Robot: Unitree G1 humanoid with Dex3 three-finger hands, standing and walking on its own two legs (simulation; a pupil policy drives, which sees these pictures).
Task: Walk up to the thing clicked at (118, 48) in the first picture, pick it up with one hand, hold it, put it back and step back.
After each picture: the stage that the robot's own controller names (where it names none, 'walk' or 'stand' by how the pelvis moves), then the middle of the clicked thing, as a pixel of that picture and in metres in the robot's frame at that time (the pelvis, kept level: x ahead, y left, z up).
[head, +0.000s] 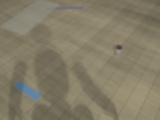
stand; (118, 50) +1.35 -0.42 -0.72
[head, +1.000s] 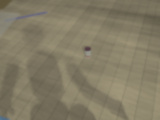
walk; (87, 52) +1.27 +0.02 -0.70
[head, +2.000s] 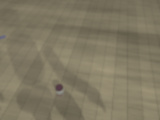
walk; (59, 90) +0.79 +0.24 -0.71
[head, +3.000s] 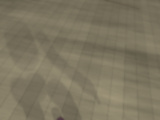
walk; out of the picture +0.50 +0.14 -0.70
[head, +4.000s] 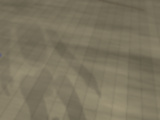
stand; out of the picture +0.43 +0.16 -0.71
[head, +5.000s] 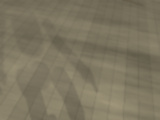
stand; out of the picture +0.40 +0.16 -0.71
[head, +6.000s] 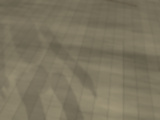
stand; out of the picture +0.37 +0.19 -0.72
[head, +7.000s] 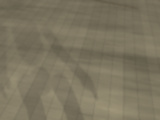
stand; out of the picture +0.37 +0.19 -0.73
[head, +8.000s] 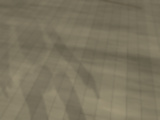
stand; out of the picture +0.37 +0.18 -0.73
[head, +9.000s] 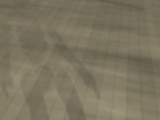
stand; out of the picture +0.37 +0.18 -0.73
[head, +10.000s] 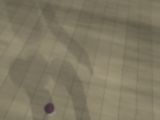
go down; (50, 110) +0.41 +0.16 -0.62
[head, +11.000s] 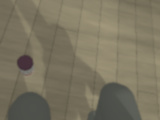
go down; (26, 66) +0.47 +0.18 -0.31
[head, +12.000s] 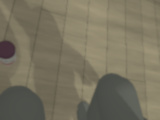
close in; (6, 54) +0.48 +0.20 -0.27
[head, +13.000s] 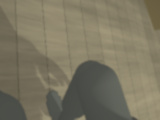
close; out of the picture +0.46 +0.24 -0.23
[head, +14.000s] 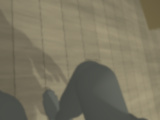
lift; out of the picture +0.45 +0.23 -0.24
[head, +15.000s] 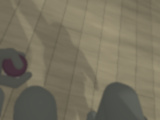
lift; (15, 69) +0.37 +0.22 -0.10
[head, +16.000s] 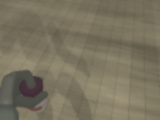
hold; (34, 95) +0.32 +0.16 +0.03
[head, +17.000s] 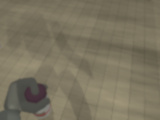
hold; (38, 101) +0.31 +0.16 -0.01
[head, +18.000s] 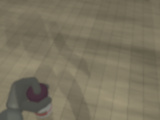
hold; (40, 100) +0.32 +0.16 -0.01
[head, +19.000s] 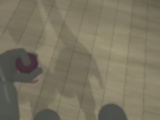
crouch; (30, 70) +0.41 +0.17 -0.08
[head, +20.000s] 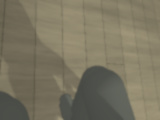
lower; out of the picture +0.47 +0.24 -0.20
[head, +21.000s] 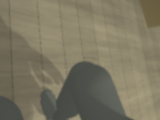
lower; out of the picture +0.46 +0.25 -0.25
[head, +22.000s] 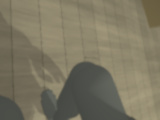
lower; out of the picture +0.46 +0.25 -0.25
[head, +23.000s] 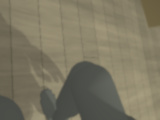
lower; out of the picture +0.46 +0.25 -0.25
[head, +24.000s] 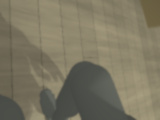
rest; out of the picture +0.46 +0.24 -0.25
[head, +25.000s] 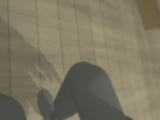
open; out of the picture +0.46 +0.22 -0.26
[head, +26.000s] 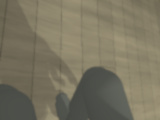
stand; out of the picture +0.46 +0.21 -0.26
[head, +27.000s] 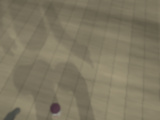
stand; (55, 110) +0.41 +0.13 -0.58
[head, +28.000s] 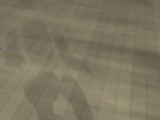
stand; out of the picture +0.41 +0.14 -0.66
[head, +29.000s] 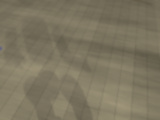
stand; out of the picture +0.39 +0.13 -0.66
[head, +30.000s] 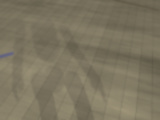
stand; out of the picture +0.40 +0.14 -0.72
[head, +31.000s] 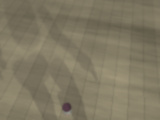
walk; (67, 109) +0.47 +0.10 -0.70
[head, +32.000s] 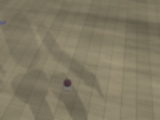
walk; (67, 85) +0.71 +0.12 -0.70
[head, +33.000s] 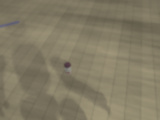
stand; (67, 68) +1.03 +0.19 -0.70
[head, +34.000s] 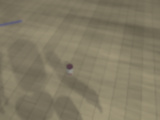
stand; (69, 69) +1.03 +0.13 -0.72
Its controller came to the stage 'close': yes
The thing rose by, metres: 0.70
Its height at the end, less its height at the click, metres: +0.00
